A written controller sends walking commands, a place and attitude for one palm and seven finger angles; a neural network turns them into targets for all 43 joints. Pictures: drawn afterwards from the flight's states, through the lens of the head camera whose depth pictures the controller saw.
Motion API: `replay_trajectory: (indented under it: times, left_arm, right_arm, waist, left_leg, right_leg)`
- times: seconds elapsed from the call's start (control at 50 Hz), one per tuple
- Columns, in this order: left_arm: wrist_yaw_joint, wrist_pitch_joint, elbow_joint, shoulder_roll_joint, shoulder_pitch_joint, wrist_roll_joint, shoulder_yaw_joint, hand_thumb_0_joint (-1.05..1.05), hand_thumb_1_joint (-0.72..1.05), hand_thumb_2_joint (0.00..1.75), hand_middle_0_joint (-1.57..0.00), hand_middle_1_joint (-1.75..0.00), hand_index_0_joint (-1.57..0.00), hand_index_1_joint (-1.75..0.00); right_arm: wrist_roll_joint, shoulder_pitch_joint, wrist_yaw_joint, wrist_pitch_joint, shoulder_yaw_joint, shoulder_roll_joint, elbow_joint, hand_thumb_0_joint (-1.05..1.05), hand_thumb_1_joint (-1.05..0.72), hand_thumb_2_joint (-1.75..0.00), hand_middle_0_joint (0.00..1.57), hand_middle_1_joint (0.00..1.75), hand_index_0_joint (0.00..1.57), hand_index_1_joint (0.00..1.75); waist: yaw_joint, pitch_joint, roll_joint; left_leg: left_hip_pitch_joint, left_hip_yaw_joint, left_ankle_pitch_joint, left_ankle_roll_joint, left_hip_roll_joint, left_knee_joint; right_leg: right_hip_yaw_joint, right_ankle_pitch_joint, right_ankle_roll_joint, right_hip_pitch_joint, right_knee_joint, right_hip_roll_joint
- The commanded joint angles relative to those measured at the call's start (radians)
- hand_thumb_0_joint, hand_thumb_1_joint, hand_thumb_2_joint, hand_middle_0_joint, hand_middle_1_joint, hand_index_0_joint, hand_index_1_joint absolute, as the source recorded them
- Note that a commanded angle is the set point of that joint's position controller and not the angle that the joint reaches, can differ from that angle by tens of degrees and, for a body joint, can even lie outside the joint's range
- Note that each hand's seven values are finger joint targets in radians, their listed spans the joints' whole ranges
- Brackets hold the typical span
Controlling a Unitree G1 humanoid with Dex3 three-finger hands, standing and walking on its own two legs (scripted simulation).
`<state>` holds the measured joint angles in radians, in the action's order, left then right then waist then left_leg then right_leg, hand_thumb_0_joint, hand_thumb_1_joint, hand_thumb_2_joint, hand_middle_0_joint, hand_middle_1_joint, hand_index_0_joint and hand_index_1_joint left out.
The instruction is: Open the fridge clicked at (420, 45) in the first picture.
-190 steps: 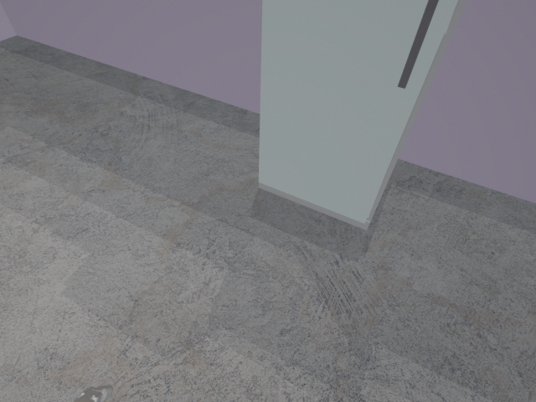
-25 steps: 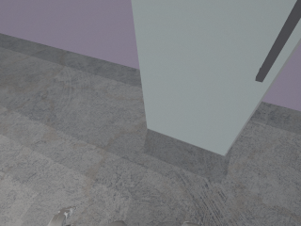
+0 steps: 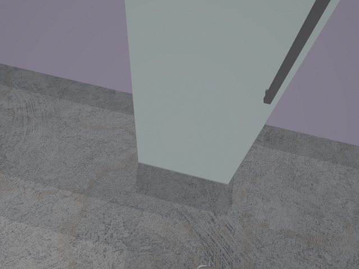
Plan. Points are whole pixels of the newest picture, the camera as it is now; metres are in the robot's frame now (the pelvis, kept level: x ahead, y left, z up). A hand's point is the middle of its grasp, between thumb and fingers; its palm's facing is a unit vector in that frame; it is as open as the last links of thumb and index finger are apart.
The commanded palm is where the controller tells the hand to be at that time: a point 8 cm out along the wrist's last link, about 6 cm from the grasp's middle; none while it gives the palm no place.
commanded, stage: take the last steps up to it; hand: right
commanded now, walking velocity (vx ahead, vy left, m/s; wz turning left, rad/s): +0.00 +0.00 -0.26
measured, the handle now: (295, 44) +0.66 -0.24 +0.20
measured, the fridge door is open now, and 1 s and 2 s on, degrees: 0 0 0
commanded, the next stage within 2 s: come to a stop and stand still in 0.84 s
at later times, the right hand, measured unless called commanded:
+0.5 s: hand out of the picture -0.07 -0.22 -0.18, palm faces +0.16 +0.97 -0.17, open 7.4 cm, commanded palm none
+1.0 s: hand (253, 230) +0.27 -0.21 -0.17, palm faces +0.06 +0.98 -0.20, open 7.3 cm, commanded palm none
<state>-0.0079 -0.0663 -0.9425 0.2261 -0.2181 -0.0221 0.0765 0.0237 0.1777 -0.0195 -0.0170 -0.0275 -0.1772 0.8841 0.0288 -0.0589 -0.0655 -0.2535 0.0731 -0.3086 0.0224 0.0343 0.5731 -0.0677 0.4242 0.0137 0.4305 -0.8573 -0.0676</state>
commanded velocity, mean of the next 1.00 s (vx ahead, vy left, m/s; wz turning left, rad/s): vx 0.17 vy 0.01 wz -0.02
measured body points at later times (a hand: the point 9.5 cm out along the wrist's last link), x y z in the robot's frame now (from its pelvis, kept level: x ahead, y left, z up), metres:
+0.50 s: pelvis +0.02 -0.05 +0.01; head +0.02 -0.08 +0.45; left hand +0.12 +0.18 -0.13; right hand -0.08 -0.28 -0.16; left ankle +0.01 +0.08 -0.69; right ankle -0.03 -0.14 -0.73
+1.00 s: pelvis +0.18 -0.03 -0.01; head +0.21 -0.02 +0.44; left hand +0.10 +0.18 -0.17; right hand +0.27 -0.26 -0.15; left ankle +0.26 +0.05 -0.73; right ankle +0.04 -0.14 -0.65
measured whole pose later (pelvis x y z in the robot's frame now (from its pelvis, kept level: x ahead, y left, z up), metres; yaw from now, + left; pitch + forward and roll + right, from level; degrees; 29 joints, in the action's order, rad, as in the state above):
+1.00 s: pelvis +0.18 -0.03 -0.01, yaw -4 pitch -2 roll +1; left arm 0.03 0.01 -1.16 0.12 -0.42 -0.01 0.04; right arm 0.02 0.12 0.00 0.05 -0.04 -0.16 1.01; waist 0.04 -0.10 -0.03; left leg -0.35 0.16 -0.22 0.07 0.01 0.60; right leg 0.04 0.49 -0.02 0.25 -1.15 0.05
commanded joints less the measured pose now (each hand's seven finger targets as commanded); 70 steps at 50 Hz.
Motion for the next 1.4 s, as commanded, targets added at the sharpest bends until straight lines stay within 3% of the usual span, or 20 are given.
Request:
replay_trajectory:
  times: [0.0, 0.08, 0.22, 0.34, 0.4, 0.46, 0.54, 0.76, 0.82, 0.84, 0.88, 0.9, 0.94, 1.0, 1.14, 1.26, 1.28, 1.32, 1.34, 1.38]
  left_arm:
    - [-0.007, 0.012, 0.043, 0.087, -0.008, -0.003, 0.028, 0.0, 0.9, 0.9, -0.2, -0.3, -0.2, -0.3]
    - [-0.005, 0.013, 0.024, 0.067, 0.021, 0.003, 0.017, 0.0, 0.9, 0.9, -0.2, -0.3, -0.2, -0.3]
    - [-0.018, 0.04, 0.035, 0.051, 0.121, -0.003, -0.004, 0.0, 0.9, 0.9, -0.2, -0.3, -0.2, -0.3]
    - [-0.004, 0.081, -0.044, 0.018, -0.047, 0.006, -0.023, 0.0, 0.9, 0.9, -0.2, -0.3, -0.2, -0.3]
    - [0.019, 0.088, -0.094, 0.201, -0.248, -0.002, 0.015, 0.0, 0.9, 0.9, -0.2, -0.3, -0.2, -0.3]
    - [0.032, 0.099, -0.089, 0.103, -0.151, -0.001, -0.018, 0.0, 0.9, 0.9, -0.2, -0.3, -0.2, -0.3]
    - [0.04, 0.13, -0.099, 0.056, -0.157, 0.008, -0.025, 0.0, 0.9, 0.9, -0.2, -0.3, -0.2, -0.3]
    - [0.05, 0.129, -0.179, 0.054, -0.285, -0.007, -0.024, 0.0, 0.9, 0.9, -0.2, -0.3, -0.2, -0.3]
    - [0.052, 0.125, -0.186, 0.073, -0.261, 0.001, -0.02, 0.0, 0.9, 0.9, -0.2, -0.3, -0.2, -0.3]
    - [0.049, 0.126, -0.182, 0.07, -0.247, 0.009, -0.017, 0.0, 0.9, 0.9, -0.2, -0.3, -0.2, -0.3]
    - [0.037, 0.123, -0.155, -0.016, -0.325, 0.027, -0.026, 0.0, 0.9, 0.9, -0.2, -0.3, -0.2, -0.3]
    - [0.042, 0.115, -0.146, 0.004, -0.272, 0.027, -0.023, 0.0, 0.9, 0.9, -0.2, -0.3, -0.2, -0.3]
    - [0.032, 0.1, -0.15, -0.027, -0.204, 0.017, -0.023, 0.0, 0.9, 0.9, -0.2, -0.3, -0.2, -0.3]
    - [0.037, 0.061, -0.179, -0.092, -0.272, 0.012, -0.042, 0.0, 0.9, 0.9, -0.2, -0.3, -0.2, -0.3]
    - [0.033, 0.026, -0.098, -0.053, -0.132, 0.013, -0.018, 0.0, 0.9, 0.9, -0.2, -0.3, -0.2, -0.3]
    - [0.032, 0.034, -0.068, -0.023, -0.105, 0.014, -0.007, 0.0, 0.9, 0.9, -0.2, -0.3, -0.2, -0.3]
    - [0.031, 0.042, -0.076, -0.014, -0.125, 0.013, -0.006, 0.0, 0.9, 0.9, -0.2, -0.3, -0.2, -0.3]
    - [0.035, 0.061, -0.032, 0.114, -0.089, -0.002, 0.007, 0.0, 0.9, 0.9, -0.2, -0.3, -0.2, -0.3]
    - [0.042, 0.057, -0.016, 0.128, -0.044, -0.006, 0.005, 0.0, 0.9, 0.9, -0.2, -0.3, -0.2, -0.3]
    - [0.061, 0.067, -0.003, 0.09, 0.024, -0.004, -0.01, 0.0, 0.9, 0.9, -0.2, -0.3, -0.2, -0.3]
  right_arm:
    - [-0.006, -0.018, -0.021, 0.028, -0.05, -0.167, -0.071, 0.0, -0.9, -0.9, 0.2, 0.3, 0.2, 0.3]
    - [-0.004, 0.091, -0.018, 0.038, -0.046, -0.162, -0.025, 0.0, -0.9, -0.9, 0.2, 0.3, 0.2, 0.3]
    - [0.011, 0.231, -0.004, 0.055, -0.053, -0.185, 0.068, 0.0, -0.9, -0.9, 0.2, 0.3, 0.2, 0.3]
    - [-0.003, 0.186, 0.006, 0.048, -0.047, -0.174, 0.125, 0.0, -0.9, -0.9, 0.2, 0.3, 0.2, 0.3]
    - [-0.002, 0.097, 0.017, 0.044, -0.015, -0.067, 0.074, 0.0, -0.9, -0.9, 0.2, 0.3, 0.2, 0.3]
    - [0.011, 0.064, 0.03, 0.032, -0.029, -0.087, 0.107, 0.0, -0.9, -0.9, 0.2, 0.3, 0.2, 0.3]
    - [0.004, 0.141, 0.038, 0.029, -0.028, -0.06, 0.153, 0.0, -0.9, -0.9, 0.2, 0.3, 0.2, 0.3]
    - [-0.007, -0.079, 0.036, 0.032, -0.02, -0.031, 0.077, 0.0, -0.9, -0.9, 0.2, 0.3, 0.2, 0.3]
    - [-0.004, 0.085, 0.029, 0.047, -0.031, -0.057, 0.126, 0.0, -0.9, -0.9, 0.2, 0.3, 0.2, 0.3]
    - [-0.001, 0.201, 0.026, 0.058, -0.043, -0.088, 0.163, 0.0, -0.9, -0.9, 0.2, 0.3, 0.2, 0.3]
    - [-0.006, 0.363, 0.009, 0.077, -0.077, -0.241, 0.204, 0.0, -0.9, -0.9, 0.2, 0.3, 0.2, 0.3]
    - [-0.02, 0.316, 0.003, 0.068, -0.072, -0.226, 0.19, 0.0, -0.9, -0.9, 0.2, 0.3, 0.2, 0.3]
    - [-0.017, 0.133, -0.005, 0.062, -0.051, -0.156, 0.143, 0.0, -0.9, -0.9, 0.2, 0.3, 0.2, 0.3]
    - [-0.006, -0.016, -0.022, 0.061, -0.022, -0.082, 0.107, 0.0, -0.9, -0.9, 0.2, 0.3, 0.2, 0.3]
    - [0.002, 0.053, -0.027, 0.02, -0.052, -0.138, 0.095, 0.0, -0.9, -0.9, 0.2, 0.3, 0.2, 0.3]
    - [0.003, 0.016, -0.026, 0.001, -0.063, -0.152, 0.065, 0.0, -0.9, -0.9, 0.2, 0.3, 0.2, 0.3]
    - [-0.002, 0.019, -0.024, -0.003, -0.061, -0.141, 0.066, 0.0, -0.9, -0.9, 0.2, 0.3, 0.2, 0.3]
    - [-0.017, 0.071, -0.02, -0.016, -0.043, -0.056, 0.046, 0.0, -0.9, -0.9, 0.2, 0.3, 0.2, 0.3]
    - [-0.011, 0.055, -0.024, -0.021, -0.046, -0.082, 0.049, 0.0, -0.9, -0.9, 0.2, 0.3, 0.2, 0.3]
    - [0.0, 0.072, -0.021, -0.033, -0.055, -0.098, 0.076, 0.0, -0.9, -0.9, 0.2, 0.3, 0.2, 0.3]
  waist:
    - [0.0, -0.002, 0.227]
    - [-0.041, 0.033, 0.233]
    - [-0.106, 0.023, 0.241]
    - [-0.025, 0.05, 0.187]
    - [0.075, -0.001, -0.23]
    - [0.024, -0.159, -0.101]
    - [-0.026, -0.094, -0.041]
    - [0.016, -0.114, -0.057]
    - [-0.064, -0.01, -0.034]
    - [-0.12, 0.058, 0.0]
    - [-0.128, 0.262, 0.324]
    - [-0.131, 0.215, 0.204]
    - [-0.076, 0.041, 0.128]
    - [0.022, 0.02, 0.087]
    - [-0.04, 0.062, 0.203]
    - [-0.011, 0.093, 0.241]
    - [0.001, 0.106, 0.185]
    - [-0.017, 0.09, -0.226]
    - [-0.014, 0.073, -0.175]
    - [-0.043, 0.038, -0.136]
  left_leg:
    - [0.014, -0.188, 0.288, 0.085, 0.26, -0.278]
    - [0.129, -0.126, 0.419, 0.087, 0.246, -0.252]
    - [0.204, -0.221, -0.003, 0.119, 0.296, -0.358]
    - [-0.002, -0.095, -0.087, 0.061, 0.204, -0.258]
    - [-0.42, 0.067, -0.267, -0.04, 0.02, 0.267]
    - [-0.426, -0.039, -0.097, -0.03, 0.087, 0.464]
    - [-0.388, -0.02, 0.049, -0.058, 0.083, 0.494]
    - [-0.306, 0.046, 0.087, -0.015, 0.038, 0.124]
    - [-0.03, 0.087, 0.123, 0.019, -0.031, 0.003]
    - [0.16, 0.064, 0.216, 0.028, -0.02, -0.063]
    - [0.48, -0.475, 0.588, 0.215, 0.413, -0.177]
    - [0.385, -0.454, 0.473, 0.261, 0.409, -0.242]
    - [0.084, -0.365, 0.236, 0.208, 0.35, -0.324]
    - [-0.133, -0.127, 0.515, 0.146, 0.268, -0.305]
    - [-0.007, -0.15, 0.637, 0.182, 0.274, -0.214]
    - [-0.015, -0.14, 0.515, 0.129, 0.232, -0.125]
    - [-0.051, -0.12, 0.408, 0.09, 0.204, -0.074]
    - [-0.173, 0.017, -0.166, -0.039, -0.002, 0.18]
    - [-0.12, -0.069, -0.28, -0.036, -0.019, 0.346]
    - [-0.149, -0.141, -0.21, -0.035, -0.014, 0.472]
  right_leg:
    - [0.01, -0.036, 0.025, 0.109, -0.338, 0.073]
    - [0.042, -0.056, 0.051, 0.107, -0.26, 0.082]
    - [0.105, 0.003, 0.03, 0.075, 0.019, 0.12]
    - [0.195, -0.136, -0.007, -0.341, 0.455, 0.079]
    - [-0.31, 0.051, -0.179, -0.541, 0.691, 0.479]
    - [-0.185, -0.005, -0.177, -0.339, 0.734, 0.413]
    - [0.006, -0.437, -0.162, -0.392, 0.691, 0.331]
    - [0.086, -0.794, -0.153, -0.462, 0.579, 0.337]
    - [0.119, -0.993, -0.122, -0.433, 0.369, 0.32]
    - [0.141, -0.902, -0.092, -0.349, 0.223, 0.285]
    - [0.183, 0.131, -0.019, 0.001, -0.35, 0.068]
    - [0.078, 0.166, -0.041, 0.026, -0.439, 0.102]
    - [0.06, 0.043, -0.037, 0.03, -0.445, 0.159]
    - [0.054, -0.009, -0.003, -0.129, -0.204, 0.178]
    - [0.105, -0.002, 0.027, -0.069, -0.019, 0.11]
    - [0.108, -0.144, 0.023, -0.194, 0.239, 0.1]
    - [0.109, -0.264, 0.015, -0.281, 0.359, 0.117]
    - [-0.231, -0.649, -0.125, -0.259, 0.559, 0.443]
    - [-0.24, -0.645, -0.205, -0.154, 0.582, 0.481]
    - [-0.172, -0.581, -0.182, -0.125, 0.592, 0.41]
